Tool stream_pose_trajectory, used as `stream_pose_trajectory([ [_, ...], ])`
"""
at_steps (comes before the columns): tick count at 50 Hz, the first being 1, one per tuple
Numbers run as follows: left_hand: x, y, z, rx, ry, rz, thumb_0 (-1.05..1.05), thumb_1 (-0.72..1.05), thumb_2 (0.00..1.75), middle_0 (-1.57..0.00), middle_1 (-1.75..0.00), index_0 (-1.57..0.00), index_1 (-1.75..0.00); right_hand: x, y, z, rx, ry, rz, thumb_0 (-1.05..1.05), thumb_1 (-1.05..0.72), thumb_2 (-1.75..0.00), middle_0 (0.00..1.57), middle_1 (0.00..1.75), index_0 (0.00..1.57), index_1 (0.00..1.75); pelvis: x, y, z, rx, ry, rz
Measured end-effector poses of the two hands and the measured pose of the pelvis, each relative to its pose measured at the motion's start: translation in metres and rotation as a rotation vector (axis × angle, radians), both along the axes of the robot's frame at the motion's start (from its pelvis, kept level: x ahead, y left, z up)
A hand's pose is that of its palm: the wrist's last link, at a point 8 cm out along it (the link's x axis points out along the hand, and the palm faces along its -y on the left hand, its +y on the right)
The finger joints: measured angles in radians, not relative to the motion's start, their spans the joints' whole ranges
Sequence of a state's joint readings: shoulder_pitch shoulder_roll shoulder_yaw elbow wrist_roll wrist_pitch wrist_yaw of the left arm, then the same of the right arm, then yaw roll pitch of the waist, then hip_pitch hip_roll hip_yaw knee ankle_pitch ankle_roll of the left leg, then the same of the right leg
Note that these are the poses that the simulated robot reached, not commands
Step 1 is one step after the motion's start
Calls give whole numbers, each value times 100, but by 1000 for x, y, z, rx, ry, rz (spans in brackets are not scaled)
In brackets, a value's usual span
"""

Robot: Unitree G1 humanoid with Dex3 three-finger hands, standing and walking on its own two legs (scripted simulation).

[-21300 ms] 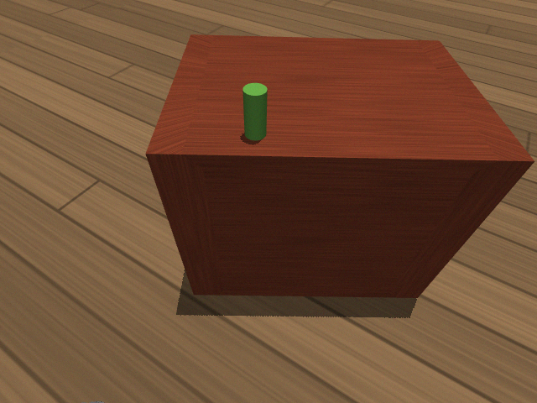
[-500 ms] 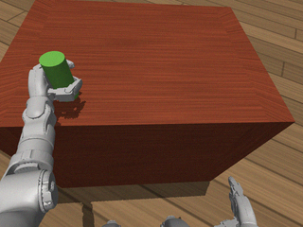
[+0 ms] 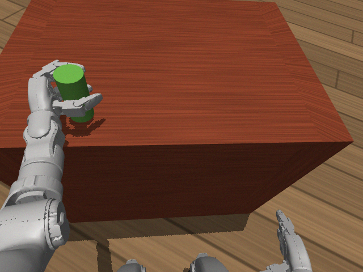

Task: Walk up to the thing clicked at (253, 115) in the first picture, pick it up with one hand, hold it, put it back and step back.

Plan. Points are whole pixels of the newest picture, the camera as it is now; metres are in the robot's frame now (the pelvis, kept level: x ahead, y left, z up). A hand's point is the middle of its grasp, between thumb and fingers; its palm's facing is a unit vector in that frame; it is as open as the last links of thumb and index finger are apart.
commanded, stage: open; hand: left
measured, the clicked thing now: (76, 95) +0.48 +0.19 +0.09
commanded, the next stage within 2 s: withdraw in 0.14 s
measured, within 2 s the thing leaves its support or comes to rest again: rests again in 0.18 s
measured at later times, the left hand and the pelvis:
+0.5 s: hand (55, 75) +0.49 +0.22 +0.14, palm faces +0.21 -0.98 +0.02, open 16.0 cm; pelvis +0.01 +0.00 +0.01, yaw +0 degrees
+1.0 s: hand out of the picture +0.45 +0.31 +0.21, palm faces +0.30 -0.93 -0.22, open 17.6 cm; pelvis +0.01 +0.01 +0.03, yaw +0 degrees
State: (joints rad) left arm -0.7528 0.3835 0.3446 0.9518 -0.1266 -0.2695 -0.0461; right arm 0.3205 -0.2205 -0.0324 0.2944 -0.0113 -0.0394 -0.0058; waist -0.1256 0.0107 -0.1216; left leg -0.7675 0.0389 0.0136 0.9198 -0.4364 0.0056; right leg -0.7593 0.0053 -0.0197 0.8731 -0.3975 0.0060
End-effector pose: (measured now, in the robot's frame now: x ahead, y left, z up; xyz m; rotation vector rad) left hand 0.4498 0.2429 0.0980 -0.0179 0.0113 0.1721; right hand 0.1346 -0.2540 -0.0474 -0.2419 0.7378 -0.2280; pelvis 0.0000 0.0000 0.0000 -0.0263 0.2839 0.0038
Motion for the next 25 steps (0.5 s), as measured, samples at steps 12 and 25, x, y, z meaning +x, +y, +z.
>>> stream_pose_trajectory([
  [12, -1, 1, -3, -3, 7, -7, 0, -36, 39, -64, -55, -64, -55, 5, 2, 0, 14, -1, 7, -1, 48, -6, 5, 5, 6, 5, 2, 0, 0, 2, 0, -1],
  [25, 4, 24, 41, 16, -72, 43, -1, -45, 20, -25, -23, -25, -23, 8, -12, 24, -35, -51, -23, -1, 50, -6, 5, 5, 6, 5, 8, 0, 5, 2, -32, -2],
])
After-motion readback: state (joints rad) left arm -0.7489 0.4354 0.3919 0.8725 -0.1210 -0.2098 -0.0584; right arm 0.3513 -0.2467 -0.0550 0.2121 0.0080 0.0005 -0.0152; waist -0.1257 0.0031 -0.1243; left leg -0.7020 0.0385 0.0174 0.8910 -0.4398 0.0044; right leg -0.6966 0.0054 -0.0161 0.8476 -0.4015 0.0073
